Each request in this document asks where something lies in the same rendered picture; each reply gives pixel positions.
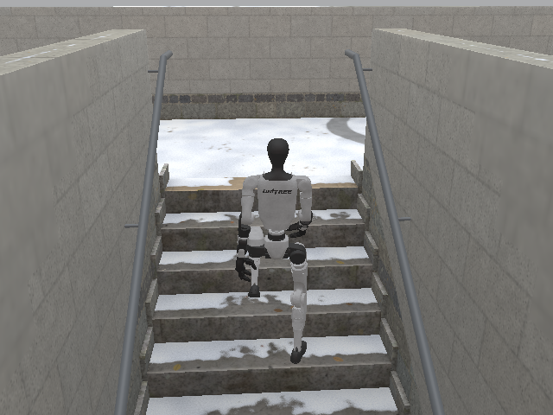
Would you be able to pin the left robot forearm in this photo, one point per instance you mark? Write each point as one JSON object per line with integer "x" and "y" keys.
{"x": 243, "y": 238}

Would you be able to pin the left robot hand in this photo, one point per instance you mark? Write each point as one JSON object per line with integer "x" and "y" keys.
{"x": 240, "y": 268}

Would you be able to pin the robot right shin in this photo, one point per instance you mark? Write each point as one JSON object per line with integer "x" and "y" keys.
{"x": 298, "y": 317}

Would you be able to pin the right robot hand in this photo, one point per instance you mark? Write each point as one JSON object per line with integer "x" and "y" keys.
{"x": 294, "y": 227}

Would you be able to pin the right robot upper arm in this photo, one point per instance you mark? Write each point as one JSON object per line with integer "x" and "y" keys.
{"x": 304, "y": 185}

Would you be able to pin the left robot thigh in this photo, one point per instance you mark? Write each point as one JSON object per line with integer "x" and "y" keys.
{"x": 255, "y": 246}

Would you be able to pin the left robot upper arm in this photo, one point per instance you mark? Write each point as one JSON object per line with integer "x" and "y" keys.
{"x": 247, "y": 199}

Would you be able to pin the right robot forearm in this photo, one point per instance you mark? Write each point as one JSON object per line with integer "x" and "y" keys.
{"x": 303, "y": 225}

